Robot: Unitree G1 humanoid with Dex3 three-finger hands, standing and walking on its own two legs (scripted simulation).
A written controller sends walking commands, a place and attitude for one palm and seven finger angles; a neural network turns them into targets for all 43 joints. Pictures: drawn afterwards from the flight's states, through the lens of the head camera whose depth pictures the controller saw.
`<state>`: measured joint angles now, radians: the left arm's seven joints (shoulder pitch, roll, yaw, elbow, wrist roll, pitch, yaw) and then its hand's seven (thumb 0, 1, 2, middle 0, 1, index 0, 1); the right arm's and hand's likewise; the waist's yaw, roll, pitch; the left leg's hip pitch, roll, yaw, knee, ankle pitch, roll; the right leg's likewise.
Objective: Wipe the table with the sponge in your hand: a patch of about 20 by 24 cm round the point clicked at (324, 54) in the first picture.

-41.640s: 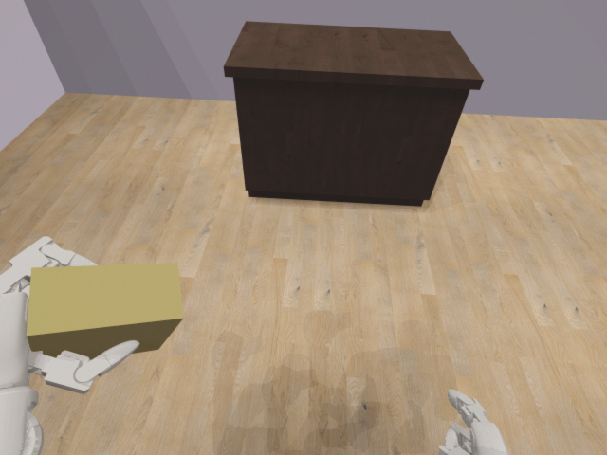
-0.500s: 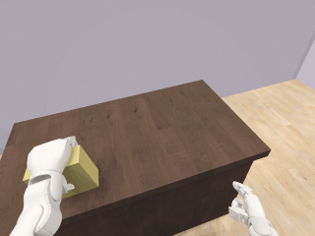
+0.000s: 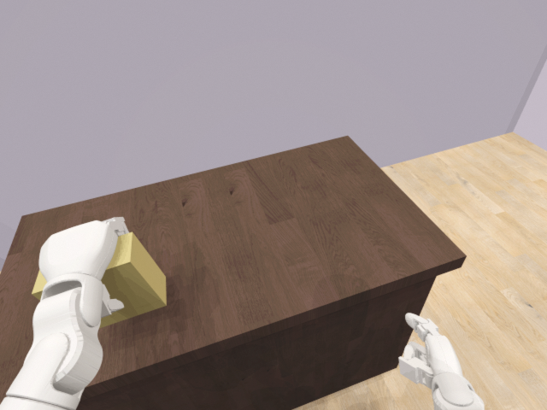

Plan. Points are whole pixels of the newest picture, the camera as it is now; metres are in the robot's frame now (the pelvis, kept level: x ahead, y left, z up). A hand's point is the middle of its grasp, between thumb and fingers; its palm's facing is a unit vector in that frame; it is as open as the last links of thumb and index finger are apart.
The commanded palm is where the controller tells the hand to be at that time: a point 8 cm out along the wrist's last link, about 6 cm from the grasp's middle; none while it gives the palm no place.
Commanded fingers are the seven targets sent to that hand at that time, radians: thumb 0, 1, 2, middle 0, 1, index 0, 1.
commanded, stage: bring the sponge back beside the body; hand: left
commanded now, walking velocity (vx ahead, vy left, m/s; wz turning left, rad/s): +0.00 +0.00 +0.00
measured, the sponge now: (114, 291) +0.24 +0.30 +0.07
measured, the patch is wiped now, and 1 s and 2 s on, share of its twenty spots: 1.00 1.00 1.00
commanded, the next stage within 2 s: step back with the hand held close in 1.64 s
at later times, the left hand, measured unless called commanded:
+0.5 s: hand (92, 283) +0.22 +0.30 +0.11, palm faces +0.08 -0.10 -0.99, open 9.8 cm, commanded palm +0.19 +0.29 +0.18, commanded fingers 0.00 0.10 1.30 -1.20 -1.60 -1.20 -1.60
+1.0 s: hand (90, 295) +0.20 +0.29 +0.11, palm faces +0.10 -0.12 -0.99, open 9.8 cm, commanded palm +0.16 +0.29 +0.18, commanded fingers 0.00 0.10 1.30 -1.20 -1.60 -1.20 -1.60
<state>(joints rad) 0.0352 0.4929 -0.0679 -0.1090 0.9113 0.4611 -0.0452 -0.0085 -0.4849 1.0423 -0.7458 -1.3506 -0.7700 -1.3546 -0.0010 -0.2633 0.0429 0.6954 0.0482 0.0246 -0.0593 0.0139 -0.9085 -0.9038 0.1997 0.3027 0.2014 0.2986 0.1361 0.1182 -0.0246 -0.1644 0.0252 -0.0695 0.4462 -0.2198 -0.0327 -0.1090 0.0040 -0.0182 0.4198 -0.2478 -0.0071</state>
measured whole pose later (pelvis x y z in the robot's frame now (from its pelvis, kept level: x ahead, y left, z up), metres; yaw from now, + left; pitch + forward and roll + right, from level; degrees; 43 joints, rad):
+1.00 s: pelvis -0.01 +0.01 +0.00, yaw +0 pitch -4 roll -1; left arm 0.20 0.50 -0.06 -0.30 0.89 0.48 -0.03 -0.01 -0.49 1.04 -0.75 -1.35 -0.77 -1.36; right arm -0.01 -0.25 0.05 0.67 0.04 0.02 -0.05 0.01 -0.91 -0.90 0.20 0.30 0.20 0.30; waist 0.15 0.11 -0.02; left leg -0.17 0.02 -0.06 0.47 -0.23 -0.03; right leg -0.11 0.00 -0.01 0.43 -0.25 0.00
